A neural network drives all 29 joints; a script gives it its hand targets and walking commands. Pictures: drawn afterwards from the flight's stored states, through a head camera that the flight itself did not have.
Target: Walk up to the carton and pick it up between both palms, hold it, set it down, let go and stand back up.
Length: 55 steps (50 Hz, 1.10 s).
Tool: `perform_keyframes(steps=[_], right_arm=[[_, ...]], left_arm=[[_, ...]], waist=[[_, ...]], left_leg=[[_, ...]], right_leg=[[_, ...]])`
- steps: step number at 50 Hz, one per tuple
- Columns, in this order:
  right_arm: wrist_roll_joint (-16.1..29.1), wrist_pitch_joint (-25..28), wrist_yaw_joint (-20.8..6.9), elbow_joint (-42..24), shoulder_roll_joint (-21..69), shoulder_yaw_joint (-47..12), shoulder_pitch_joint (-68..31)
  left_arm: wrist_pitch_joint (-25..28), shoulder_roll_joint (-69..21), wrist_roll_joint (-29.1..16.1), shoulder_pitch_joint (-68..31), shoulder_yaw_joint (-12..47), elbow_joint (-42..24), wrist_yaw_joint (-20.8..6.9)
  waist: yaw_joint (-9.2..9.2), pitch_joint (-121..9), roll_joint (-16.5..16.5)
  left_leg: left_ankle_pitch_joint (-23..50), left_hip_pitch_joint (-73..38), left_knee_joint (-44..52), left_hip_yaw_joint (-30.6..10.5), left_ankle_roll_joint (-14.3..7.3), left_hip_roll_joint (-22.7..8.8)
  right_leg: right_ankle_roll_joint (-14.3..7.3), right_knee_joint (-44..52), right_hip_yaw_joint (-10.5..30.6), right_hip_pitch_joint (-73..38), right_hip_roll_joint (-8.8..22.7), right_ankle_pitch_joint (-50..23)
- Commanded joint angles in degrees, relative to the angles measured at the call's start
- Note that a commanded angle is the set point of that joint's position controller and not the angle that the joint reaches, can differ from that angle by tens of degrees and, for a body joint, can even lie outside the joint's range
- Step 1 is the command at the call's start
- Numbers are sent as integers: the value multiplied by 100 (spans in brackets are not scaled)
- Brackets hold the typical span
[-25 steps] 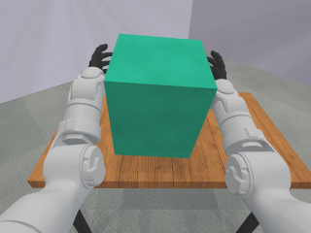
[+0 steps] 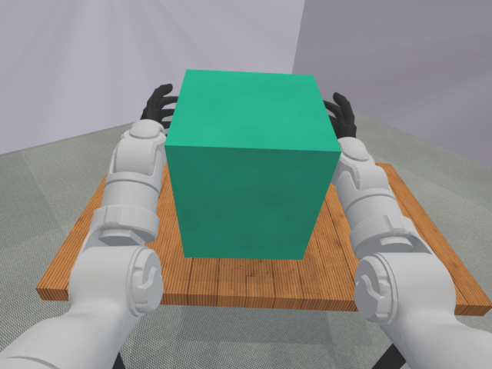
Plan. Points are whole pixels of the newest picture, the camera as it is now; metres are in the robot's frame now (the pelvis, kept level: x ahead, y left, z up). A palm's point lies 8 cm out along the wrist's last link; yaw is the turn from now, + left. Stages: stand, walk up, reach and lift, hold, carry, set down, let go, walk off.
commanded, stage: set down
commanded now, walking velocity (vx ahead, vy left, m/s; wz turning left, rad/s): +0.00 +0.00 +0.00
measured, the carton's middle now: (247, 169) +0.38 +0.03 +0.19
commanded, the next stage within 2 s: none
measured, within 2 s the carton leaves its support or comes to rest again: neither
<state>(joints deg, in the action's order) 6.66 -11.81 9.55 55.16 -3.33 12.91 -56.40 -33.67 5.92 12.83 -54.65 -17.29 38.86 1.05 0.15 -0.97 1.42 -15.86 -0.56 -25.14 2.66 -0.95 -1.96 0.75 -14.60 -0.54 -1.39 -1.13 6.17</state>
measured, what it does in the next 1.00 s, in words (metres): stands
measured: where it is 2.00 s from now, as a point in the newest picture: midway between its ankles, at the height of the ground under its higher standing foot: outside the picture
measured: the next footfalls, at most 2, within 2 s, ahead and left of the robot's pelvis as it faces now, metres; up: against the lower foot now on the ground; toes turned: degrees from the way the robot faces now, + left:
none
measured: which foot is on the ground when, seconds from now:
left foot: down 0.00-1.00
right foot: down 0.00-1.00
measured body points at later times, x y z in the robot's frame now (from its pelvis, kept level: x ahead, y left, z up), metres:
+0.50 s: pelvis +0.00 +0.00 +0.00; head -0.05 +0.03 +0.45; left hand +0.42 +0.17 +0.20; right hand +0.42 -0.13 +0.22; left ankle -0.01 +0.09 -0.74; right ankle +0.03 -0.14 -0.74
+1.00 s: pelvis +0.01 +0.00 +0.00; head -0.01 +0.03 +0.45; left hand +0.44 +0.17 +0.17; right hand +0.44 -0.13 +0.19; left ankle -0.01 +0.09 -0.74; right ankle +0.03 -0.14 -0.74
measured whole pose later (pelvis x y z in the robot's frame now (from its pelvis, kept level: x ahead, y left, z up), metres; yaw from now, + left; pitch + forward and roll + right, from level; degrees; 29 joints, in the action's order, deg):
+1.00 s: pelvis +0.01 +0.00 +0.00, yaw +0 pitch -5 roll -3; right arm -4.1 -5.0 8.8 55.2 -2.6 14.5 -52.5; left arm -19.8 5.4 12.8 -54.7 -18.6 51.2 0.7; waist 0.2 1.0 1.4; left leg -16.1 4.3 -25.1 2.5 -1.0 -2.0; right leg 0.8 -14.6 -0.7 3.4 -1.1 6.4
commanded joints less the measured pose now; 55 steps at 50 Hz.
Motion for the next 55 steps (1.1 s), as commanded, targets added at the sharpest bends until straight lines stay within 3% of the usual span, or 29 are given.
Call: perform_keyframes(steps=[1,3,4,5,6,8,12,14,15,16,17,18,19,20,22,24,27,29,33,37,38,39,43,45,47,49,51,53,55], right_arm=[[-566,457,-794,-660,2141,-267,-3954],[-451,507,-805,-806,2335,-388,-4011],[-588,583,-838,-855,2184,-255,-4070],[-575,628,-857,-941,2518,-390,-4243],[-517,655,-872,-1001,2732,-500,-4304],[-652,755,-874,-914,2733,-326,-4338],[-496,863,-827,-1113,3232,-800,-4416],[-548,943,-845,-1192,3217,-777,-4545],[-638,913,-835,-1000,3216,-660,-4461],[-666,948,-837,-1071,3113,-587,-4462],[-707,820,-855,-587,3048,-501,-4106],[-738,872,-855,-847,3042,-459,-4210],[-753,854,-890,-602,2847,-462,-3978],[-839,800,-885,-271,2929,-277,-3775],[-790,822,-886,-424,2941,-287,-3657],[-736,877,-851,-833,2965,-395,-3916],[-768,928,-944,-625,3067,-460,-3971],[-951,879,-944,-263,2986,-172,-3781],[-977,933,-942,-364,2913,-98,-3539],[-933,1008,-929,-625,3326,-378,-3536],[-914,973,-941,-429,3113,-205,-3575],[-969,1080,-857,-984,3271,-419,-3707],[-1009,1063,-957,-635,3303,-209,-3680],[-1011,1047,-933,-659,3385,-324,-3554],[-982,1140,-906,-959,3458,-346,-3791],[-1039,1114,-945,-777,3361,-258,-3677],[-1112,1209,-949,-863,3516,-261,-3608],[-1179,1125,-1015,-434,3275,-59,-3381],[-1326,1035,-1051,-220,3217,203,-3265]], left_arm=[[545,-3649,-248,-3589,1507,-118,-950],[660,-3585,-168,-3692,1297,-108,-995],[692,-3741,-237,-3644,1467,-134,-980],[783,-3626,-187,-3742,1275,-138,-1019],[869,-3691,-189,-3995,1349,-235,-988],[1074,-3862,-428,-4256,1601,-183,-960],[1260,-3721,-335,-4029,1400,-189,-921],[1410,-3804,-579,-4553,1626,-498,-871],[1460,-3696,-516,-4399,1465,-270,-872],[1425,-3871,-563,-4302,1619,-101,-894],[1391,-3516,-303,-3966,1116,256,-931],[1348,-3537,-286,-3919,1200,166,-954],[1313,-3626,-162,-3754,1237,124,-931],[1345,-3493,-90,-3867,1032,288,-971],[1381,-3572,-272,-3990,1247,47,-993],[1414,-3683,-300,-3820,1221,176,-988],[1573,-3560,-361,-4034,1143,-11,-912],[1585,-3616,-273,-4073,1126,207,-934],[1627,-3635,-293,-3604,1209,400,-936],[1857,-3771,-423,-4092,1327,-231,-934],[1807,-3696,-380,-3873,1243,74,-948],[1822,-3738,-431,-3640,1251,180,-960],[1923,-3618,-265,-3942,1067,180,-941],[1931,-3489,-226,-3658,915,432,-967],[2001,-3688,-386,-3885,1166,192,-981],[1984,-3608,-209,-3368,860,550,-976],[2134,-3880,-381,-3866,1280,258,-948],[2082,-3683,-241,-3673,1042,473,-904],[2102,-3554,-181,-3837,942,603,-937]], waist=[[1058,-837,-795],[905,-1116,-745],[1066,-1178,-909],[812,-1342,-592],[716,-1522,-709],[943,-1646,-711],[503,-1908,-417],[704,-2598,-555],[627,-2232,-402],[798,-2385,-585],[540,-1798,-465],[590,-1924,-352],[581,-1687,-603],[571,-1525,-618],[757,-1680,-627],[724,-1982,-500],[534,-2132,-491],[720,-1818,-580],[792,-1736,-672],[677,-2429,-567],[719,-2181,-784],[672,-2635,-544],[549,-2502,-573],[388,-2545,-490],[564,-2807,-467],[384,-2360,-471],[632,-2997,-620],[566,-2447,-574],[722,-2347,-491]], left_leg=[[1881,339,1278,-583,791,-184],[1991,405,1121,-455,716,20],[1991,409,1206,-595,753,-146],[2030,337,1061,-381,655,72],[2025,276,1033,-387,669,79],[2036,313,1073,-463,726,15],[2469,86,821,-212,672,302],[2669,-195,701,-260,751,226],[2386,55,767,-135,679,296],[2570,49,723,-202,750,254],[2237,259,851,-145,644,272],[2309,134,886,-140,601,281],[2556,58,888,-179,718,194],[1989,232,1006,-86,642,292],[2240,107,951,-183,670,215],[2332,127,850,-111,634,289],[2803,-20,797,-196,740,156],[2245,123,920,-132,738,167],[2626,93,869,-227,775,117],[3238,-97,679,-99,811,232],[3093,-26,710,-122,849,198],[3314,9,615,-79,793,243],[2961,48,671,-70,777,207],[2605,332,701,56,611,344],[2923,289,686,-20,693,300],[2905,323,710,15,707,254],[3185,137,610,-59,811,218],[3175,101,670,-59,807,168],[2662,187,809,-47,734,156]], right_leg=[[-150,54,-503,-387,-213,-63],[-173,113,-403,-591,-168,-228],[-135,-48,-466,-504,-216,-245],[-144,120,-391,-596,-154,-258],[-109,41,-373,-613,-141,-319],[-106,3,-417,-522,-159,-351],[-89,127,-312,-572,-91,-720],[-66,31,-351,-412,-99,-848],[-79,95,-340,-393,-74,-831],[-77,56,-339,-399,-113,-961],[-58,119,-308,-412,-64,-719],[-53,108,-293,-437,-61,-783],[-72,90,-382,-311,-140,-648],[-82,191,-269,-417,-44,-419],[-95,81,-344,-377,-93,-673],[-61,38,-368,-479,-134,-853],[-62,36,-320,-429,-137,-845],[-122,127,-331,-254,-111,-533],[-97,30,-369,-236,-135,-833],[-76,13,-370,-323,-164,-1298],[-99,30,-314,-315,-122,-1251],[-57,-29,-370,-521,-145,-1527],[-75,33,-278,-358,-130,-1091],[-22,-90,-224,-641,-31,-1544],[4,-114,-292,-631,-130,-1657],[-55,-54,-280,-544,-130,-1454],[-92,-128,-364,-427,-148,-1556],[-106,-38,-376,-214,-195,-1304],[-96,-14,-403,-129,-150,-1046]])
